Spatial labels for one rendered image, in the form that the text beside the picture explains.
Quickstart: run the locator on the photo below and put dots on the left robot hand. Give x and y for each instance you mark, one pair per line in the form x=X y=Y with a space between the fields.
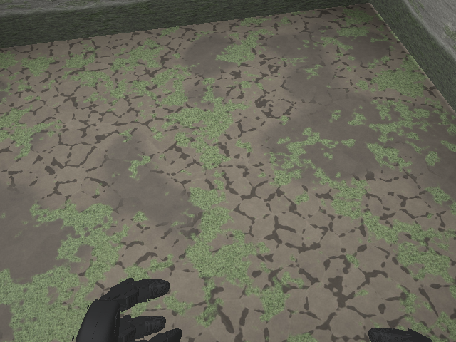
x=102 y=322

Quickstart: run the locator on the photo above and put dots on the right robot hand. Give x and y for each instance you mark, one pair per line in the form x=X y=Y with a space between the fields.
x=396 y=335

